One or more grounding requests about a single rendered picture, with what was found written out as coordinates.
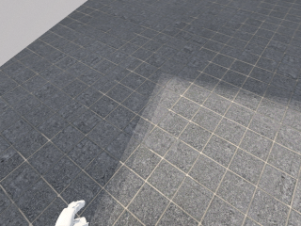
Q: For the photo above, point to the left robot hand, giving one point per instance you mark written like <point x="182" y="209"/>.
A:
<point x="67" y="215"/>

